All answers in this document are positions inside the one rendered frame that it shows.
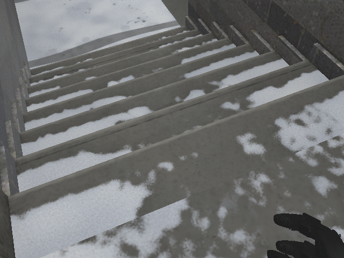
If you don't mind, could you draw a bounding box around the right robot hand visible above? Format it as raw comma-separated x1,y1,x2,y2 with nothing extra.
267,213,344,258

